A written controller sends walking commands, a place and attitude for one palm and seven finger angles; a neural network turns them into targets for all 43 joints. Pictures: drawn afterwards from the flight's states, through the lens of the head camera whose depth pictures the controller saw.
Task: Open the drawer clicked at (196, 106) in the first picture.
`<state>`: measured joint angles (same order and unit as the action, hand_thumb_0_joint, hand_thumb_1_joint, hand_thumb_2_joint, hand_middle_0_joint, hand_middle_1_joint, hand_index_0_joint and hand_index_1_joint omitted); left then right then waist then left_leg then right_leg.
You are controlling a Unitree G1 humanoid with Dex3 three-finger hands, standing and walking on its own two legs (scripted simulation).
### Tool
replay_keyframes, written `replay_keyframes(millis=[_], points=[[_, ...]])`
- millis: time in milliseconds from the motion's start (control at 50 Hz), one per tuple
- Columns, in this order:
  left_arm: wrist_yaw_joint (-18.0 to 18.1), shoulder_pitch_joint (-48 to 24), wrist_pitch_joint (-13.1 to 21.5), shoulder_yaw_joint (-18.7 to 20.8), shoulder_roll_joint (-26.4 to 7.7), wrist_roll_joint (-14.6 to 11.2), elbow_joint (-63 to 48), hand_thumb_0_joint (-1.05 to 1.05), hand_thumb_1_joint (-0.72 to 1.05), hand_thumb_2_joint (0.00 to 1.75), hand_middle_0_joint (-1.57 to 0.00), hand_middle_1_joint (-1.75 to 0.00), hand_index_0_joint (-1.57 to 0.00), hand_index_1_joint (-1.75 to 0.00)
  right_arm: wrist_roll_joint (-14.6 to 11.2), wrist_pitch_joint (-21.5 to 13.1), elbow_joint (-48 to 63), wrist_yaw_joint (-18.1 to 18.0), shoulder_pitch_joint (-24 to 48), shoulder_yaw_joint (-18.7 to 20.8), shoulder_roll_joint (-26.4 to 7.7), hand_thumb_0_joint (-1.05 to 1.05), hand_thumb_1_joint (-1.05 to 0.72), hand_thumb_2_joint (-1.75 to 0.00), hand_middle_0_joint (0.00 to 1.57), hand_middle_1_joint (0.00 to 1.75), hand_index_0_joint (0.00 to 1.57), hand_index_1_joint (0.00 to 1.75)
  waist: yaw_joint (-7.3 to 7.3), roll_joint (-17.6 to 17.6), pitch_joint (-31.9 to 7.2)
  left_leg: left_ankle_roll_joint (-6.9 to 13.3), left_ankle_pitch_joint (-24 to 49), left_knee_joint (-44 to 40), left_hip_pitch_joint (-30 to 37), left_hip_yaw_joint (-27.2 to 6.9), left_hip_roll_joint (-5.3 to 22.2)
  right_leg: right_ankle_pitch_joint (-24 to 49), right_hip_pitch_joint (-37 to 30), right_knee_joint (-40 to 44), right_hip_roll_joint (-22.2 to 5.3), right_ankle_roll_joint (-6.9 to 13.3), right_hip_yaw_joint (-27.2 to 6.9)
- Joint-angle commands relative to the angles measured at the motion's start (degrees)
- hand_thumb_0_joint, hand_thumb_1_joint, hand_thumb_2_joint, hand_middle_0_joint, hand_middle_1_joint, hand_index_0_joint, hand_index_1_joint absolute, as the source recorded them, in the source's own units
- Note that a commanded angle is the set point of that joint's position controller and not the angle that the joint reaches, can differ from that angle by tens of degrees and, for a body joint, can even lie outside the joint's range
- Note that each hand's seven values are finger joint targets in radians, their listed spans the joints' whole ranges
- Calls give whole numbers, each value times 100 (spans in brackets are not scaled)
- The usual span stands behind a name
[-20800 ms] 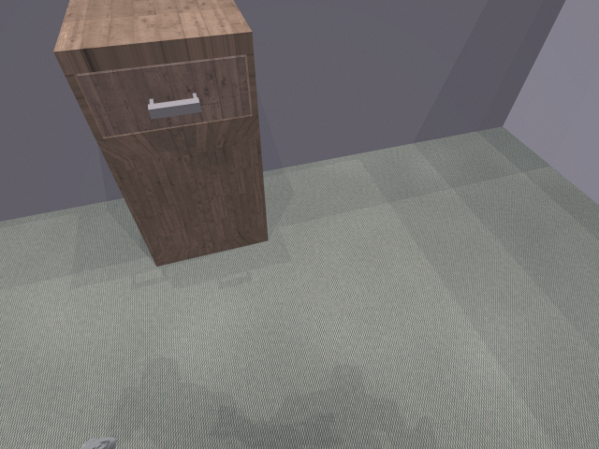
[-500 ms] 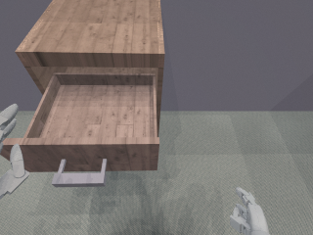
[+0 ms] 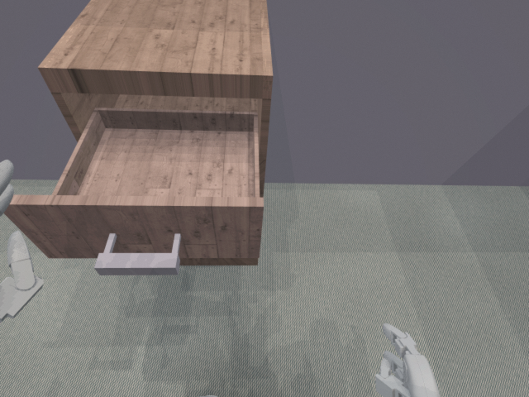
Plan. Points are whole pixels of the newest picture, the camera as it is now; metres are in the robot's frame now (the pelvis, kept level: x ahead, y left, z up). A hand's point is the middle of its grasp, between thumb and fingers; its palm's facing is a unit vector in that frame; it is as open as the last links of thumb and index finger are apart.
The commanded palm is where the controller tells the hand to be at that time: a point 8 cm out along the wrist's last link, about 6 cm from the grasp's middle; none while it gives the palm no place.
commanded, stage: step back with the hand held close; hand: left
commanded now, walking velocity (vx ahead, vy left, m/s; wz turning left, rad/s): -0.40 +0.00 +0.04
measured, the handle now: (142, 251) +0.35 +0.24 -0.04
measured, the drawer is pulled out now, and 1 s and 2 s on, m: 0.30 0.30 0.30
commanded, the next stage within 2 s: stop stepping back and stand still in 0.30 s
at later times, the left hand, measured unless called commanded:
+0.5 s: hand out of the picture +0.05 +0.19 +0.17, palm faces +0.34 -0.81 -0.48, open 7.4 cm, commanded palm -0.02 +0.24 +0.18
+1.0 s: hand out of the picture -0.05 +0.18 +0.17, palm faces +0.41 -0.75 -0.52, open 7.4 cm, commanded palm -0.11 +0.22 +0.18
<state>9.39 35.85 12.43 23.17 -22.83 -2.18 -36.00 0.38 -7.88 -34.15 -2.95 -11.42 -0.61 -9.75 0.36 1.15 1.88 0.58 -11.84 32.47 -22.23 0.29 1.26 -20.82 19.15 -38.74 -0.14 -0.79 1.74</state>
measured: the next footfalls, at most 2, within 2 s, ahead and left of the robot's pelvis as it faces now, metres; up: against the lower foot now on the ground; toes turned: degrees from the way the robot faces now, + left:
right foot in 0.04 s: -0.01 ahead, -0.13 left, +0.00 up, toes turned -3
left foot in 0.34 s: -0.06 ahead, +0.11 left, +0.00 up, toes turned +2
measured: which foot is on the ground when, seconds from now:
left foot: down 0.00-0.12, up 0.14-0.32, down 0.34-0.56, up 0.58-0.82, down 0.84-1.00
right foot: up 0.00-0.02, down 0.04-0.36, up 0.38-0.52, down 0.54-1.00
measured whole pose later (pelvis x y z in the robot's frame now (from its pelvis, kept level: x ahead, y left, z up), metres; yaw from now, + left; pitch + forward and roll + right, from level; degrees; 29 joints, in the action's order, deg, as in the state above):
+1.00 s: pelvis -0.22 -0.07 +0.00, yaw +5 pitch -1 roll +1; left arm 9.0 38.2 12.5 22.3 -24.4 -0.8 -32.5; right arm -0.8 -7.4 -36.1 -4.0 -16.5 1.2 -12.7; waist 2.6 1.1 -1.1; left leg -0.1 -18.7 31.6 -11.8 2.0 0.4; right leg -18.1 17.2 -33.4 0.1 0.4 4.9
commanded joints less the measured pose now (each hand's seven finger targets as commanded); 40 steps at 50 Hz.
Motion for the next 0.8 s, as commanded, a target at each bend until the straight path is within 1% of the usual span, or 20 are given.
replay_keyframes(millis=[0,60,100,120,140,200,260,280,300,340,380,440,500,520,540,560,640,720,760,780], points=[[-91,-17,427,364,-637,-66,-1257,0,90,90,-20,-30,-20,-30,4,-367,759,41,571,303,-966,0,-90,-90,20,30,20,30,-69,-1323,-879,488,2719,-839,823,-1065,1331,435,-530,938,-19,11,73],[-145,100,484,581,-781,-138,-1242,0,90,90,-20,-30,-20,-30,-84,-278,843,60,626,323,-962,0,-90,-90,20,30,20,30,-126,-780,-1284,283,2102,-350,745,-704,990,1887,-1043,1548,-212,83,-40],[-158,337,438,687,-984,-194,-1125,0,90,90,-20,-30,-20,-30,-279,-193,949,57,619,440,-855,0,-90,-90,20,30,20,30,-11,805,-1539,-120,-114,1165,639,63,22,2915,-544,1921,-1529,629,-1059],[-117,442,425,731,-994,-228,-1051,0,90,90,-20,-30,-20,-30,-296,-111,953,30,701,469,-820,0,-90,-90,20,30,20,30,-74,1020,-1356,-169,-1260,2396,92,-123,-283,2800,-209,2137,-2144,1058,-1605],[-66,509,365,807,-1012,-209,-976,0,90,90,-20,-30,-20,-30,-228,-16,944,-9,841,405,-669,0,-90,-90,20,30,20,30,-82,861,-1096,-191,-1655,3107,-339,-406,-223,2797,-60,2160,-2298,1272,-1676],[9,461,324,719,-809,-50,-868,0,90,90,-20,-30,-20,-30,-108,166,971,-153,992,171,-453,0,-90,-90,20,30,20,30,33,793,-885,-218,-1681,1729,-365,-368,21,3752,-525,1657,-1616,931,-795],[92,316,312,551,-755,-8,-1013,0,90,90,-20,-30,-20,-30,-42,193,814,-247,696,208,-645,0,-90,-90,20,30,20,30,130,445,-969,-113,-630,-695,199,-19,-76,3567,-967,1323,-1206,512,-559],[108,250,323,501,-838,-19,-1182,0,90,90,-20,-30,-20,-30,-55,179,773,-276,723,304,-715,0,-90,-90,20,30,20,30,149,37,-973,-70,464,-1409,590,-53,165,3405,-960,913,-983,301,-383],[91,151,406,449,-833,-32,-1403,0,90,90,-20,-30,-20,-30,-50,129,847,-240,708,380,-865,0,-90,-90,20,30,20,30,39,-699,-1050,205,1999,-1520,643,-829,936,2529,-813,441,-533,13,-77],[30,441,436,518,-829,-49,-1298,0,90,90,-20,-30,-20,-30,-105,-88,911,-100,575,558,-877,0,-90,-90,20,30,20,30,-25,-1070,-1374,460,4117,-891,1361,-958,1571,464,10,-380,-162,24,-69],[-12,282,473,650,-958,-62,-1853,0,90,90,-20,-30,-20,-30,75,-238,813,-77,580,462,-734,0,-90,-90,20,30,20,30,-20,-2004,-1328,729,3894,-1109,857,-1204,1824,-689,221,-1398,-127,-22,-236],[34,470,349,484,-664,-72,-1670,0,90,90,-20,-30,-20,-30,-96,-276,776,27,376,442,-805,0,-90,-90,20,30,20,30,25,-1294,-901,619,2439,-910,884,-724,1359,-460,69,-548,-43,-87,-37],[61,154,243,521,-772,-51,-1291,0,90,90,-20,-30,-20,-30,-187,-211,893,-4,506,284,-861,0,-90,-90,20,30,20,30,-5,-871,-363,302,-1138,-726,-360,-433,799,480,-1183,1438,-183,-98,60],[64,21,254,612,-915,-13,-1007,0,90,90,-20,-30,-20,-30,-184,-160,876,-13,490,264,-799,0,-90,-90,20,30,20,30,63,-87,-260,73,-1794,-13,-376,-88,325,176,-961,2085,-595,128,-449],[79,-216,217,701,-1066,-12,-885,0,90,90,-20,-30,-20,-30,-170,-92,937,-39,564,286,-791,0,-90,-90,20,30,20,30,62,738,-261,-103,-1787,1318,-315,89,-146,-1486,-99,2875,-1497,573,-1979],[63,-255,142,533,-881,-53,-703,0,90,90,-20,-30,-20,-30,-192,-22,809,-51,384,401,-837,0,-90,-90,20,30,20,30,36,1359,-279,-111,-1504,2684,-145,-68,-289,-2427,591,3433,-2119,796,-2866],[-21,-155,169,366,-746,-24,-399,0,90,90,-20,-30,-20,-30,-74,94,720,-72,644,266,-778,0,-90,-90,20,30,20,30,199,650,-322,-77,-738,2552,19,-36,-119,-1472,729,2953,-1531,627,-1308],[62,52,222,279,-736,147,-652,0,90,90,-20,-30,-20,-30,-65,-119,767,-134,542,256,-765,0,-90,-90,20,30,20,30,38,880,-535,237,-1382,14,670,403,-156,-1625,97,2926,-1496,624,-1202],[121,158,280,291,-744,161,-947,0,90,90,-20,-30,-20,-30,-22,-240,786,-148,319,265,-800,0,-90,-90,20,30,20,30,98,193,-631,346,-1106,-1411,1121,467,-154,-1350,-298,2429,-1107,501,-1066],[128,187,325,305,-777,108,-1081,0,90,90,-20,-30,-20,-30,-34,-269,847,-170,261,317,-868,0,-90,-90,20,30,20,30,112,-251,-629,429,-885,-1979,1135,187,191,-644,-676,1730,-766,397,-741]])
